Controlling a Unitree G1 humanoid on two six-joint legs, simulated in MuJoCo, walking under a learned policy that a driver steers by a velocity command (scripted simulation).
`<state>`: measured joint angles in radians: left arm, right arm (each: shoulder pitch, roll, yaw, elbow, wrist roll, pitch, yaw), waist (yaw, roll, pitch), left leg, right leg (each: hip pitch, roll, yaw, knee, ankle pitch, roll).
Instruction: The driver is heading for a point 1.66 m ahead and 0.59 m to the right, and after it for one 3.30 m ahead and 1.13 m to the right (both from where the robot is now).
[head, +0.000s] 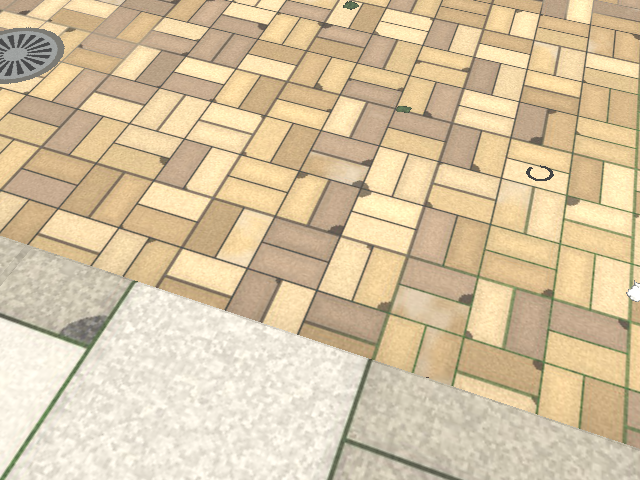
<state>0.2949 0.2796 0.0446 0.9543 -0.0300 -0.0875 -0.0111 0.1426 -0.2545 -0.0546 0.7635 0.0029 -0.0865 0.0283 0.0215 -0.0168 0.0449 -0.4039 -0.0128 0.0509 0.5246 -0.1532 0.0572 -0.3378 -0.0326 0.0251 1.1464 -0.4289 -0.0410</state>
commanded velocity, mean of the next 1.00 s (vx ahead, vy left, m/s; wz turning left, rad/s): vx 0.50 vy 0.00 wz -0.39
